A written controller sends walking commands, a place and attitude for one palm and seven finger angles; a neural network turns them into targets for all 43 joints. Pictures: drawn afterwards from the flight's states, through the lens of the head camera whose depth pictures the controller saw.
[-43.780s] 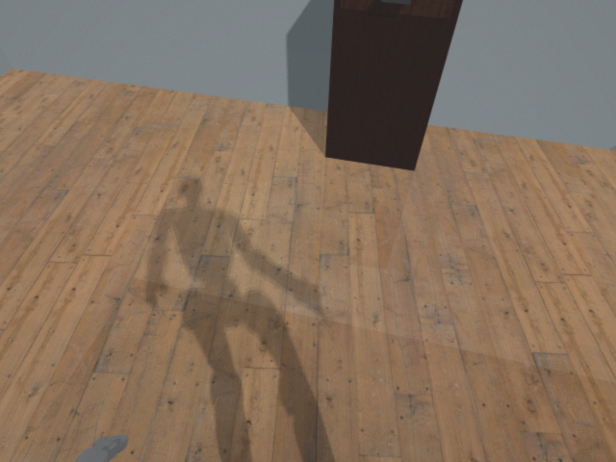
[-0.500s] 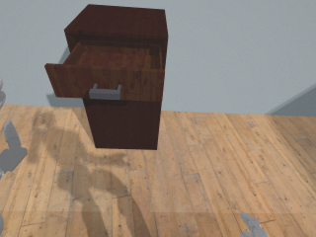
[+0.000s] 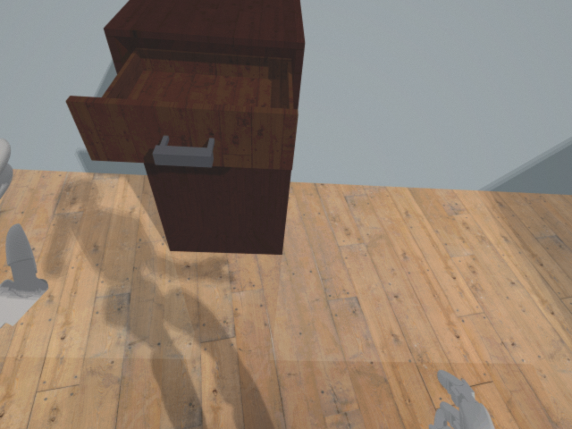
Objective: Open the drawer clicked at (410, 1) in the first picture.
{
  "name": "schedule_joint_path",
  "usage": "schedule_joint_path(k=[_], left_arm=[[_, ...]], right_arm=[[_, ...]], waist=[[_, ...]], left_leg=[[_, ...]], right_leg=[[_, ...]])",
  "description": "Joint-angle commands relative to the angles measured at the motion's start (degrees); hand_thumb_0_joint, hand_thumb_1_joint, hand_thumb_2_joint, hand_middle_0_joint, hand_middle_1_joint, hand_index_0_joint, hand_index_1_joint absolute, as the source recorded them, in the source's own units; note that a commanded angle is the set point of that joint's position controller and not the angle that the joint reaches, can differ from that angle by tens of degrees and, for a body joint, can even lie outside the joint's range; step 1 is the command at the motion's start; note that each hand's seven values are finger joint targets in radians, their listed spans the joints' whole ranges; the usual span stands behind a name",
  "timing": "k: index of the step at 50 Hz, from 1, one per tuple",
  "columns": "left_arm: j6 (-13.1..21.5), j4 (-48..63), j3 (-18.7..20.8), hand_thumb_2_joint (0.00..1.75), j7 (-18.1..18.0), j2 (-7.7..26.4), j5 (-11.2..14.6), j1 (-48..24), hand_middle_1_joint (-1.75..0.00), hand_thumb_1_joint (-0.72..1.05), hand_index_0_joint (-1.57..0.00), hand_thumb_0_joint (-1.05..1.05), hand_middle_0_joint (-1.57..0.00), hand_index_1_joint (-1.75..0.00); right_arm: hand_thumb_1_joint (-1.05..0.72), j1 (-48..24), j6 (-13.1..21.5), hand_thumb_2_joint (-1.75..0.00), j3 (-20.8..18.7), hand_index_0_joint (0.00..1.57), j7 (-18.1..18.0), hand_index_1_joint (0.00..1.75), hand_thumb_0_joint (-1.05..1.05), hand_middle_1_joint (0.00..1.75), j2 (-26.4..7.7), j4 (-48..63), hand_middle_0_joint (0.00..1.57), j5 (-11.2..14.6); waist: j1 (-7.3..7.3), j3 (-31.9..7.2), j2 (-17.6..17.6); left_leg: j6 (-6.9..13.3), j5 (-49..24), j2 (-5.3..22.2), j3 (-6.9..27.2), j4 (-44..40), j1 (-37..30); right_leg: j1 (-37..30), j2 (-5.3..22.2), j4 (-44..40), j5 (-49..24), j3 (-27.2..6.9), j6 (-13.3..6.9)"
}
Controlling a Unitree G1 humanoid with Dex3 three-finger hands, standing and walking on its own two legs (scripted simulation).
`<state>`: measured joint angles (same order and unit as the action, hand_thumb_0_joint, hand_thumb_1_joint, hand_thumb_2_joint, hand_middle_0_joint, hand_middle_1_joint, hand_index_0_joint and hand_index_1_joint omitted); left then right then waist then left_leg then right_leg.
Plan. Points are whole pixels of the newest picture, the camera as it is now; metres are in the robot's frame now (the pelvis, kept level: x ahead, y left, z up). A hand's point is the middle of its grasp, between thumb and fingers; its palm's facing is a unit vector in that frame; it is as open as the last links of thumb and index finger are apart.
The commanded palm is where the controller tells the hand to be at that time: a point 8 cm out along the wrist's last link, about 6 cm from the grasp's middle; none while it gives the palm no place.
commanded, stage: stop stepping back and stand still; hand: left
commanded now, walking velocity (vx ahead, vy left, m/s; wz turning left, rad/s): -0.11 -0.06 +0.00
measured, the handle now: (186, 148) +0.60 +0.23 +0.04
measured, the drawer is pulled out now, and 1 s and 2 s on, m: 0.29 0.29 0.29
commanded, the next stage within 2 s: let the arm hang, fingers relaxed in 0.28 s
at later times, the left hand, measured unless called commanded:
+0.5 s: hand (89, 337) +0.22 +0.26 +0.04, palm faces +0.16 -0.86 -0.49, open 7.4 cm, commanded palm none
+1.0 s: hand out of the picture -0.08 +0.23 -0.15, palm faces +0.01 -0.96 -0.28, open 7.4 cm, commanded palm none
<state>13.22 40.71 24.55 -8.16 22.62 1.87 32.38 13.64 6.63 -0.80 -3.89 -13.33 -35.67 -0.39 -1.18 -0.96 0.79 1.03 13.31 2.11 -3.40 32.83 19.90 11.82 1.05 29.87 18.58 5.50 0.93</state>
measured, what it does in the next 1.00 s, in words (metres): stands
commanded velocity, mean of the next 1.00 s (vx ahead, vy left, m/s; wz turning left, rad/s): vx -0.02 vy -0.01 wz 0.00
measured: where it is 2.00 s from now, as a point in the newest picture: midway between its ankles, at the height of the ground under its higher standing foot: outside the picture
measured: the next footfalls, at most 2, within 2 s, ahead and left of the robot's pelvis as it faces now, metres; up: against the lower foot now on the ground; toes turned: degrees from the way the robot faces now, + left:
none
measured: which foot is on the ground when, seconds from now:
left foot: down 0.00-1.00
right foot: down 0.00-1.00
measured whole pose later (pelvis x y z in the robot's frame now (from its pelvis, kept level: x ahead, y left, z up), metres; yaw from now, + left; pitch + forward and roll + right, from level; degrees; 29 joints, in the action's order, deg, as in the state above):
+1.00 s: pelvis -0.03 +0.00 +0.01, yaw +1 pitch -2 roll -1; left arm -1.3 -63.2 0.3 0.1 16.5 -0.9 19.7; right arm 13.8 -1.7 -1.0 -0.4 -15.4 -61.4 -1.1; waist 0.7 3.7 -1.0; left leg 2.5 6.6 -0.4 -2.9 23.4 15.6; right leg 9.7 0.3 23.2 12.1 6.4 -1.2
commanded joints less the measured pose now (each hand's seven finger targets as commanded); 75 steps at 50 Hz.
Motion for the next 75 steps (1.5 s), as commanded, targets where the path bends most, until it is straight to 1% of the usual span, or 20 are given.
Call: schedule_joint_path(k=[1,4,7,9,11,14,18,19,20,21,24,26,28,30,33,35,39,49,56,75], left_arm=[[4.4,13.8,8.4,0.90,-2.0,12.2,0.3,-3.7,-0.30,0.90,-0.20,0.00,-0.20,-0.30],[4.5,13.0,9.8,0.90,-1.7,12.9,0.0,-3.6,-0.30,0.90,-0.20,0.00,-0.20,-0.30],[4.1,13.3,9.3,0.90,-1.5,12.0,0.2,-1.6,-0.30,0.90,-0.20,0.00,-0.20,-0.30],[3.7,12.1,9.3,0.90,-1.1,11.6,0.5,1.4,-0.30,0.90,-0.20,0.00,-0.20,-0.30],[3.3,9.8,10.7,0.90,-0.9,12.1,1.2,4.3,-0.30,0.90,-0.20,0.00,-0.20,-0.30],[2.7,8.4,10.4,0.90,-0.9,10.9,2.1,4.5,-0.30,0.90,-0.20,0.00,-0.20,-0.30],[2.4,7.7,10.3,0.90,-1.3,11.1,2.2,3.6,-0.30,0.90,-0.20,0.00,-0.20,-0.30],[-5.8,-41.3,-19.0,0.90,6.5,0.0,-3.9,-3.2,-0.30,0.90,-0.20,0.00,-0.20,-0.30],[-11.0,-43.7,-17.4,0.90,7.7,0.4,-4.2,-4.7,-0.30,0.90,-0.20,0.00,-0.20,-0.30],[-12.4,-43.4,-17.8,0.90,8.0,-0.7,-4.4,-5.0,-0.30,0.90,-0.20,0.00,-0.20,-0.30],[-12.6,-51.3,-17.9,0.90,8.4,1.6,-4.4,-10.3,-0.30,0.90,-0.20,0.00,-0.20,-0.30],[-12.4,-58.7,-18.2,0.90,8.4,3.2,-4.7,-11.9,-0.30,0.90,-0.20,0.00,-0.20,-0.30],[-12.3,-66.1,-18.8,0.90,8.4,5.3,-4.6,-14.0,-0.30,0.90,-0.20,0.00,-0.20,-0.30],[-12.7,-72.8,-20.3,0.90,8.1,5.9,-4.0,-17.6,-0.30,0.90,-0.20,0.00,-0.20,-0.30],[-13.1,-80.5,-22.3,0.90,7.9,3.7,-3.2,-18.4,-0.30,0.90,-0.20,0.00,-0.20,-0.30],[-13.2,-85.5,-22.7,0.90,7.9,3.3,-2.9,-16.4,-0.30,0.90,-0.20,0.00,-0.20,-0.30],[-12.8,-93.0,-22.5,0.90,7.9,3.0,-2.7,-14.0,-0.30,0.90,-0.20,0.00,-0.20,-0.30],[-12.4,-100.8,-22.7,0.90,7.4,2.1,-2.9,-14.9,-0.30,0.90,-0.20,0.00,-0.20,-0.30],[-12.2,-101.3,-22.2,0.90,7.2,4.4,-3.0,-16.8,-0.30,0.90,-0.20,0.00,-0.20,-0.30],[-10.9,-100.4,-22.1,0.90,7.1,6.6,-2.5,-24.4,-0.30,0.90,-0.20,0.00,-0.20,-0.30]], right_arm=[[-0.90,-5.7,3.8,-0.90,-2.0,0.20,-0.5,0.30,0.00,0.30,-6.2,11.0,0.20,0.6],[-0.90,-4.0,4.8,-0.90,-1.3,0.20,-0.2,0.30,0.00,0.30,-4.7,9.5,0.20,-0.4],[-0.90,-3.1,5.6,-0.90,-1.4,0.20,0.7,0.30,0.00,0.30,-4.9,9.3,0.20,0.2],[-0.90,-3.8,5.0,-0.90,-1.2,0.20,1.2,0.30,0.00,0.30,-5.2,9.9,0.20,0.6],[-0.90,-4.8,4.1,-0.90,-1.0,0.20,1.4,0.30,0.00,0.30,-5.1,10.5,0.20,0.8],[-0.90,-4.9,2.7,-0.90,-1.1,0.20,1.6,0.30,0.00,0.30,-4.4,10.2,0.20,1.3],[-0.90,-5.8,1.8,-0.90,-0.5,0.20,0.6,0.30,0.00,0.30,-4.2,10.2,0.20,1.0],[-0.90,-9.3,6.3,-0.90,-4.4,0.20,4.6,0.30,0.00,0.30,-15.7,-3.5,0.20,1.9],[-0.90,-5.8,2.6,-0.90,-4.9,0.20,4.6,0.30,0.00,0.30,-13.9,-5.2,0.20,0.8],[-0.90,-5.2,1.7,-0.90,-4.9,0.20,4.1,0.30,0.00,0.30,-14.0,-4.9,0.20,0.4],[-0.90,-6.6,-1.7,-0.90,-3.0,0.20,3.8,0.30,0.00,0.30,-14.6,-4.8,0.20,-0.4],[-0.90,-8.1,-2.6,-0.90,-2.5,0.20,3.8,0.30,0.00,0.30,-14.4,-5.1,0.20,-0.8],[-0.90,-7.2,-3.7,-0.90,-2.2,0.20,3.9,0.30,0.00,0.30,-13.3,-6.3,0.20,-0.8],[-0.90,-6.1,-5.1,-0.90,-1.7,0.20,4.0,0.30,0.00,0.30,-12.1,-8.7,0.20,-0.9],[-0.90,-4.8,-6.0,-0.90,-0.8,0.20,4.1,0.30,0.00,0.30,-10.6,-12.2,0.20,-0.9],[-0.90,-5.1,-6.3,-0.90,-0.7,0.20,3.9,0.30,0.00,0.30,-11.3,-13.9,0.20,-0.8],[-0.90,-3.7,-6.5,-0.90,-1.2,0.20,3.4,0.30,0.00,0.30,-12.2,-17.4,0.20,-0.6],[-0.90,-0.3,-6.8,-0.90,-2.4,0.20,2.8,0.30,0.00,0.30,-12.5,-22.8,0.20,-0.5],[-0.90,-2.2,-6.6,-0.90,-2.7,0.20,3.2,0.30,0.00,0.30,-13.6,-24.0,0.20,-0.6],[-0.90,-7.2,-5.1,-0.90,-1.6,0.20,3.3,0.30,0.00,0.30,-14.9,-25.5,0.20,-0.5]], waist=[[1.53,-5.0,-12.8],[0.62,-5.0,-13.9],[0.16,-8.2,-12.4],[-0.05,-9.8,-10.2],[-0.03,-10.9,-5.7],[-0.60,-9.4,1.2],[-0.40,-7.2,-0.4],[-2.78,-1.7,-3.4],[-1.39,-4.7,-4.4],[-1.12,-3.6,-4.6],[1.13,-2.8,2.1],[2.13,-3.8,8.3],[1.39,-4.3,12.2],[-0.01,-2.7,9.5],[-0.26,-0.3,-3.7],[0.72,1.6,-10.2],[1.36,1.3,-12.4],[0.52,4.1,-1.0],[0.96,5.6,2.8],[0.74,-0.9,-1.6]], left_leg=[[4.3,-17.5,11.9,15.7,-11.5,-9.4],[3.5,-27.1,12.5,13.8,-13.6,-10.2],[1.4,-37.7,10.7,8.0,-8.0,-16.2],[0.3,-33.2,8.6,5.7,-6.0,-12.6],[-0.9,-20.4,6.1,5.3,-5.4,-5.2],[-1.4,-10.9,3.6,4.1,-2.3,-5.0],[-0.9,-9.5,3.6,4.9,-5.8,-6.1],[0.3,-17.8,5.4,6.7,2.4,-2.9],[0.6,-19.4,6.6,6.6,-1.3,-4.5],[1.7,-21.5,8.0,7.4,-2.8,-3.6],[5.6,-17.1,10.0,13.2,-7.4,3.2],[4.2,-13.7,7.3,11.0,-6.1,3.1],[2.3,-7.0,2.7,7.6,-2.2,-0.3],[0.9,-2.6,0.2,5.4,-1.1,-5.2],[1.0,-3.8,3.0,7.8,-7.3,-7.0],[1.3,2.6,4.3,10.0,-12.5,-3.4],[1.1,10.7,4.6,11.2,-16.5,-2.7],[1.6,8.8,5.4,11.0,-17.7,-7.1],[1.9,8.0,5.3,10.8,-18.8,-8.0],[0.7,-14.8,5.6,8.0,-16.6,-13.9]], right_leg=[[4.9,0.0,5.0,-0.5,-1.4,0.4],[6.2,-0.8,8.9,7.4,-2.0,0.0],[4.4,-1.2,-1.0,-1.4,-1.5,-0.3],[-2.2,-0.3,-5.4,-13.1,-2.5,-0.6],[-8.1,2.6,-5.6,-23.4,-6.1,-1.7],[-4.4,6.1,-8.8,-23.4,-10.7,-3.4],[-1.6,4.7,-9.6,-17.5,-9.2,-2.6],[7.5,7.9,-0.1,-23.5,-4.6,-3.0],[7.2,5.8,0.7,-19.0,-6.1,-2.5],[7.4,4.1,2.8,-14.8,-4.8,-1.8],[3.4,1.3,6.9,-1.9,-5.5,-1.9],[-0.6,3.2,2.0,-8.4,-7.5,-2.9],[0.8,8.1,-4.2,-10.7,-12.2,-4.8],[5.6,10.8,-8.1,-7.0,-13.9,-6.9],[6.3,7.2,-8.3,1.5,-10.7,-4.9],[2.8,5.2,-8.3,2.9,-9.2,-3.9],[-0.8,4.8,-10.3,2.6,-8.3,-4.2],[2.6,5.3,-13.8,4.6,-7.5,-4.2],[3.3,5.4,-14.9,6.0,-8.2,-4.0],[-6.3,7.4,-15.0,-15.5,-8.4,-3.3]])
